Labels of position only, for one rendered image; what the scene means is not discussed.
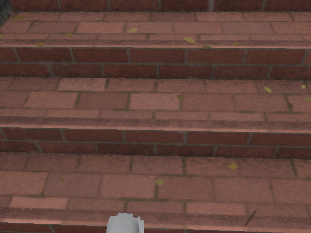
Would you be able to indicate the left robot thigh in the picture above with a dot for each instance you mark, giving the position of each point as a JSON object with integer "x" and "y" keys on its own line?
{"x": 126, "y": 223}

